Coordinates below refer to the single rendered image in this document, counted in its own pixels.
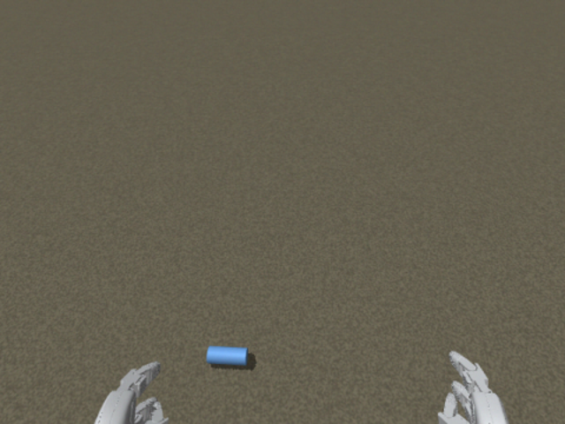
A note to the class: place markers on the can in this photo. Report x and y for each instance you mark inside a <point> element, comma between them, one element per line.
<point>227,355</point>

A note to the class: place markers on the left robot hand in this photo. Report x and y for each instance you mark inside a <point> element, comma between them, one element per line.
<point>120,406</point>

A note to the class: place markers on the right robot hand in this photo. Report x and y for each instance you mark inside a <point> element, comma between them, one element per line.
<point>481,405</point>

